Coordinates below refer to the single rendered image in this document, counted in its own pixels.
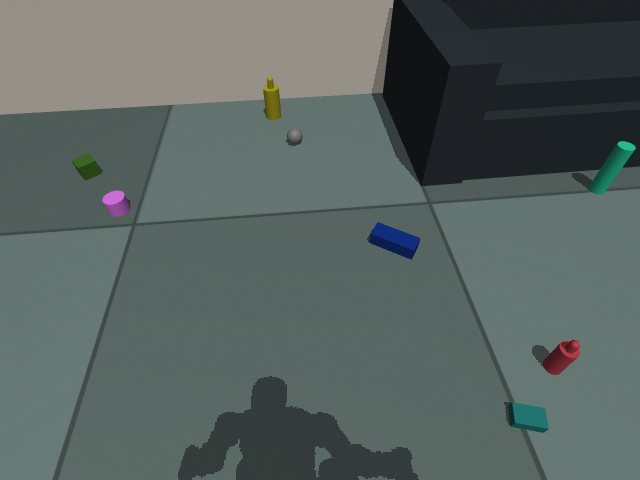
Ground sofa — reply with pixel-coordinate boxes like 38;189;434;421
383;0;640;186

